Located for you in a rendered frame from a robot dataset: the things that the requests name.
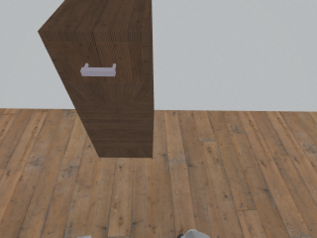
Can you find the handle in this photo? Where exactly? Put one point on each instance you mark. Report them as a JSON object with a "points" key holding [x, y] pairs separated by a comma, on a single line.
{"points": [[98, 71]]}

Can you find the drawer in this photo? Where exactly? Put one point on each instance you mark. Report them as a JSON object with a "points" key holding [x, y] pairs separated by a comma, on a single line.
{"points": [[128, 57]]}

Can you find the cabinet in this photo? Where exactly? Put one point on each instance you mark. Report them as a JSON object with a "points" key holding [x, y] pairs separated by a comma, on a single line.
{"points": [[117, 116]]}

